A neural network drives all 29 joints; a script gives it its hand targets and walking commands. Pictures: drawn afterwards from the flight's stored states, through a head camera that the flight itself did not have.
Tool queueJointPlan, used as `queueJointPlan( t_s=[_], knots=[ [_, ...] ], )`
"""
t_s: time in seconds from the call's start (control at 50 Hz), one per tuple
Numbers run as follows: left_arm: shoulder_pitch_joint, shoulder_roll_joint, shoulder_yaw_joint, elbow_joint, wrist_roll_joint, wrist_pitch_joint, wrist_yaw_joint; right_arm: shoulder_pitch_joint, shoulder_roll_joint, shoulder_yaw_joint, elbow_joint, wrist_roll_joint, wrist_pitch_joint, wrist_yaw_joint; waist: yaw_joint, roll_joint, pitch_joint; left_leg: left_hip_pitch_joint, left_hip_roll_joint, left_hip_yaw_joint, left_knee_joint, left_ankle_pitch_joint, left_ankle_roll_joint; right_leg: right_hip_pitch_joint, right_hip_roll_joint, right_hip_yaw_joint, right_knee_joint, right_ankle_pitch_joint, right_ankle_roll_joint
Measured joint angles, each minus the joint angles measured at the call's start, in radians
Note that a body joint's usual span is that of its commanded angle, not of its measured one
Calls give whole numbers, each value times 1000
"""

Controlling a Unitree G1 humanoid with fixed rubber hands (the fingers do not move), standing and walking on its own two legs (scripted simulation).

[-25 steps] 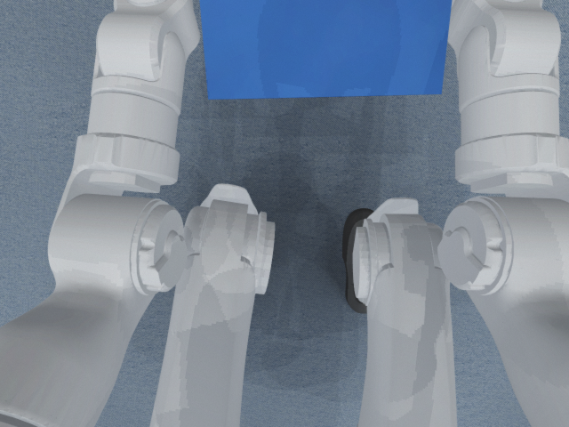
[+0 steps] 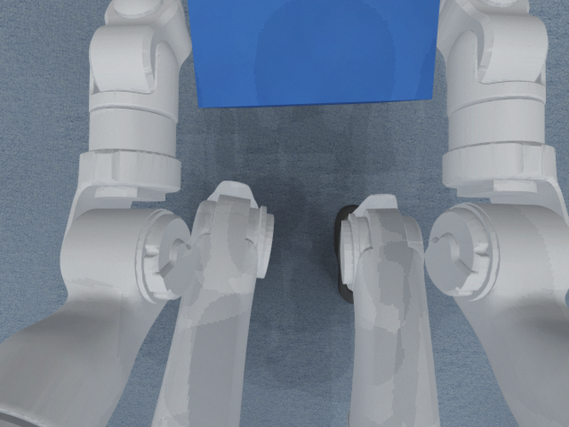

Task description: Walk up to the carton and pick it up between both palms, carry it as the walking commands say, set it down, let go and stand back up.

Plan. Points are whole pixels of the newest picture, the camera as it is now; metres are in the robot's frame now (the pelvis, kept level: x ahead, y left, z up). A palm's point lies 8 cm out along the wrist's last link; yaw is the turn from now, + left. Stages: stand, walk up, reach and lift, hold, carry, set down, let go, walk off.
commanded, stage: reach and lift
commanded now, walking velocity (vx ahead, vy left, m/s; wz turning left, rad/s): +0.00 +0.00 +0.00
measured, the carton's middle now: out of the picture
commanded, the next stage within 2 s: none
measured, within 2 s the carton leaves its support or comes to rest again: neither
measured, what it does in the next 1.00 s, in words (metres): rises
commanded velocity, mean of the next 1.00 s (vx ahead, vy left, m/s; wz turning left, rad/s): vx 0.00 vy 0.00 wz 0.00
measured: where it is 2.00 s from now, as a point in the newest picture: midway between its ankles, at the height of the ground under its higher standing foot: (290, 264)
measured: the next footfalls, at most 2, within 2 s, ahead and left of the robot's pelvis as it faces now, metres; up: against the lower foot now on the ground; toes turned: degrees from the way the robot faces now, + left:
none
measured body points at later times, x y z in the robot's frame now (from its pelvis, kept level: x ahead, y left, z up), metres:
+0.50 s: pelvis -0.01 +0.00 +0.05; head +0.33 +0.02 +0.33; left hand +0.54 +0.17 -0.06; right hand +0.56 -0.12 -0.05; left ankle +0.15 +0.13 -0.41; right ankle +0.15 -0.13 -0.41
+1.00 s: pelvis -0.01 +0.00 +0.10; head +0.30 +0.02 +0.41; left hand +0.51 +0.17 +0.01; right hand +0.54 -0.12 +0.03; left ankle +0.15 +0.13 -0.41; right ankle +0.15 -0.13 -0.41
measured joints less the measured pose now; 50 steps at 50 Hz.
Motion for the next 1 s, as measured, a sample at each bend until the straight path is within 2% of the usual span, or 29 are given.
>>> queueJointPlan(
  t_s=[0.14, 0.22, 0.36, 0.58, 0.78, 1.0],
  knots=[
    [-7, 8, -26, -9, -4, 31, 5, 10, -2, -5, -20, 14, 22, -2, -1, 3, 0, 42, -4, -12, -35, 16, 4, 50, -1, -6, -45, 15, 5],
    [-23, 3, -19, 18, 11, 30, 6, -1, -5, -28, 2, 4, 22, 8, -3, 11, -2, 72, -8, -17, -57, 23, 7, 85, -4, -8, -72, 19, 4],
    [10, -24, 2, -5, 19, 23, 6, 28, 3, -32, -15, -11, 21, 24, -5, 20, -2, 128, -11, -16, -108, 31, 11, 142, -7, -1, -120, 24, 6],
    [90, -29, -36, -63, -9, 39, 17, 98, 14, 9, -71, 12, 41, 11, -5, 22, -1, 215, -8, -21, -176, 38, 7, 222, -3, 4, -183, 35, -3],
    [95, -39, -24, -22, 7, 38, 9, 134, 24, -1, -48, 12, 29, 6, 0, 10, -3, 321, -1, -17, -240, 44, 6, 320, 4, 16, -241, 46, -9],
    [152, -50, -19, -40, 8, 34, 2, 164, 42, 11, -51, 1, 35, 3, 0, 12, -3, 417, -2, -17, -315, 58, 15, 418, 0, 26, -317, 58, -6]
  ],
)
